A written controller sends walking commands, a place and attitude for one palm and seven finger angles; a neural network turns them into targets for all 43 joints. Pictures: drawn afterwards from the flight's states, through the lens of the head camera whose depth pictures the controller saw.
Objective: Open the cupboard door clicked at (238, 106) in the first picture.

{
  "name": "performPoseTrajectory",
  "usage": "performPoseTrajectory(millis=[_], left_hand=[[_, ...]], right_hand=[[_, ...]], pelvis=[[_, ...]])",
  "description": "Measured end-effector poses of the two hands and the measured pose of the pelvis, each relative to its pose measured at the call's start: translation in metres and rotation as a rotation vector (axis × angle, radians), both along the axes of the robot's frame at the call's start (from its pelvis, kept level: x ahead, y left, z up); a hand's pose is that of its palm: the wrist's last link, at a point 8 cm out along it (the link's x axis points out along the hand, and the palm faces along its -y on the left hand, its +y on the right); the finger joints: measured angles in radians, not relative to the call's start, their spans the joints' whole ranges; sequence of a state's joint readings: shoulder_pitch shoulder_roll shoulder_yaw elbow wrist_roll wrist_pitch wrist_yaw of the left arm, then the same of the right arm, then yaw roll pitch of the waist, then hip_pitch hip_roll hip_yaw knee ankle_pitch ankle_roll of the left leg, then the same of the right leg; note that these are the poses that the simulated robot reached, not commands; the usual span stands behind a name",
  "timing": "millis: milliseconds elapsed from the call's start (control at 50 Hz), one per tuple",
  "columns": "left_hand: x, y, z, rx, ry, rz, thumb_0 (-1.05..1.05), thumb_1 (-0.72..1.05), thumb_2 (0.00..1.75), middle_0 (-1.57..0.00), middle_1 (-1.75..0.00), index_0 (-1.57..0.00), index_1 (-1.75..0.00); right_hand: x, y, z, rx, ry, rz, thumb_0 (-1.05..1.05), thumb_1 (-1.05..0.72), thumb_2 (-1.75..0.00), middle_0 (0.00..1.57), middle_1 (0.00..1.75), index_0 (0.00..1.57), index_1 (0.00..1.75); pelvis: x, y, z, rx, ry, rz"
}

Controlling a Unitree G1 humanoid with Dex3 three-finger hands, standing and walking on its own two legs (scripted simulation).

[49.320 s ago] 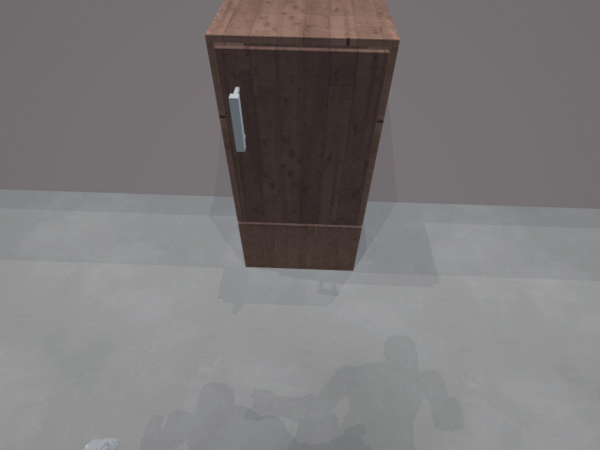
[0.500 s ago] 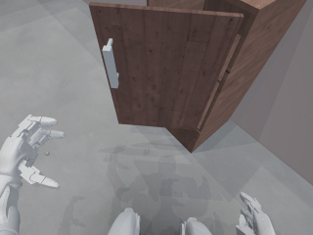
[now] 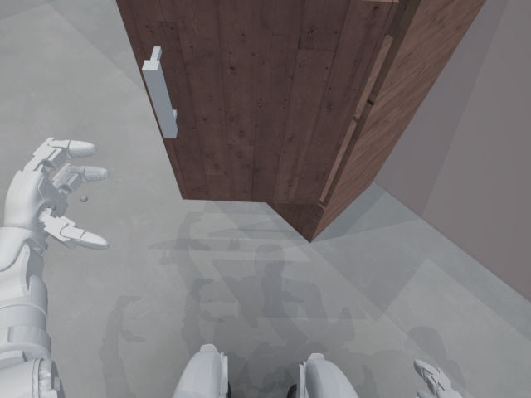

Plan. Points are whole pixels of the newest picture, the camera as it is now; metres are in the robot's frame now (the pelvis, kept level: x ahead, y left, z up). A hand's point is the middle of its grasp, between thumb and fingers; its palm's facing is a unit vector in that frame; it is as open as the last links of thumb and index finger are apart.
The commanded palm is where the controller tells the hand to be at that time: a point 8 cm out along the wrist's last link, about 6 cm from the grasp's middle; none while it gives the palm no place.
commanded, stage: move the hooked fingers beside the handle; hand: left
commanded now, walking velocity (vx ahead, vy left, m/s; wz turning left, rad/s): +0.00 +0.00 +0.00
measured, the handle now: (164, 95) +0.60 +0.20 +0.04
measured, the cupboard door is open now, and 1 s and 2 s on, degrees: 45 45 45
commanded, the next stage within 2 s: slide the fingers in behind the handle in 1.82 s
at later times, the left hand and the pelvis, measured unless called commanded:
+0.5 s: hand (99, 152) +0.46 +0.27 +0.05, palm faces -0.02 -1.00 -0.02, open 14.0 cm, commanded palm +0.46 +0.31 +0.05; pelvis +0.00 +0.01 -0.01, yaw -1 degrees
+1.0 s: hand (126, 109) +0.56 +0.25 +0.05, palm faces -0.03 -1.00 -0.02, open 14.0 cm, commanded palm +0.56 +0.28 +0.05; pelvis -0.01 +0.01 -0.03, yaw -3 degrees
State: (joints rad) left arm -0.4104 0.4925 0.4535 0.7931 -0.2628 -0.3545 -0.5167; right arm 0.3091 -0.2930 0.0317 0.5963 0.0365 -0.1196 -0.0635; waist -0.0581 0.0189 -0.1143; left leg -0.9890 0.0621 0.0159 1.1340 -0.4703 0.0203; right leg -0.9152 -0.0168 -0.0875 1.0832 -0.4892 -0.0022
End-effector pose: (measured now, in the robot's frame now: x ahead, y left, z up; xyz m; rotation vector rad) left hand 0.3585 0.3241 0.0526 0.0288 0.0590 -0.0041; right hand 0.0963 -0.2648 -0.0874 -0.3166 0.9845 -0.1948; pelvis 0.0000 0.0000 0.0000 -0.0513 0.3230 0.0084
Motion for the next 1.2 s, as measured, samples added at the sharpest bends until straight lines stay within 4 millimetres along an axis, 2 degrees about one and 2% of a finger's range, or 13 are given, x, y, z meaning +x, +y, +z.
performPoseTrajectory(millis=[180,460,700,1060,1120,1200], left_hand=[[0.037,-0.004,0.0,-0.008,-0.017,-0.026,-0.01,-0.49,0.3,-0.3,-1.2,-0.29,-1.2],[0.076,0.001,-0.001,-0.01,-0.023,-0.012,-0.01,-0.49,0.3,-0.3,-1.2,-0.29,-1.2],[0.121,-0.01,-0.003,-0.019,-0.011,-0.021,-0.01,-0.5,0.3,-0.3,-1.2,-0.3,-1.2],[0.188,-0.022,-0.003,-0.01,0.005,-0.017,-0.01,-0.49,0.3,-0.3,-1.2,-0.29,-1.2],[0.196,-0.023,-0.003,-0.008,0.0,-0.015,-0.01,-0.49,0.3,-0.3,-1.2,-0.29,-1.2],[0.196,-0.021,-0.008,0.004,0.013,-0.016,-0.01,-0.49,0.3,-0.3,-1.2,-0.29,-1.2]], right_hand=[[-0.027,-0.006,-0.008,-0.018,0.108,-0.052,0.01,-0.91,-0.9,0.21,0.3,0.2,0.3],[-0.054,-0.001,-0.014,-0.026,0.217,-0.092,0.0,-0.91,-0.9,0.21,0.3,0.2,0.3],[-0.081,0.003,-0.019,-0.046,0.312,-0.125,0.0,-0.91,-0.9,0.21,0.3,0.2,0.3],[-0.137,0.016,-0.021,-0.04,0.501,-0.203,0.0,-0.91,-0.9,0.21,0.3,0.2,0.3],[-0.144,0.018,-0.02,-0.035,0.519,-0.22,0.0,-0.91,-0.9,0.21,0.3,0.2,0.3],[-0.148,0.022,-0.018,-0.017,0.541,-0.238,0.0,-0.91,-0.9,0.21,0.3,0.2,0.3]], pelvis=[[0.0,0.002,-0.005,-0.005,0.031,-0.007],[-0.002,0.007,-0.011,-0.017,0.068,-0.015],[-0.006,0.012,-0.02,-0.031,0.114,-0.016],[-0.004,0.014,-0.032,-0.051,0.2,-0.029],[-0.003,0.014,-0.033,-0.052,0.21,-0.035],[0.0,0.014,-0.031,-0.05,0.213,-0.045]])
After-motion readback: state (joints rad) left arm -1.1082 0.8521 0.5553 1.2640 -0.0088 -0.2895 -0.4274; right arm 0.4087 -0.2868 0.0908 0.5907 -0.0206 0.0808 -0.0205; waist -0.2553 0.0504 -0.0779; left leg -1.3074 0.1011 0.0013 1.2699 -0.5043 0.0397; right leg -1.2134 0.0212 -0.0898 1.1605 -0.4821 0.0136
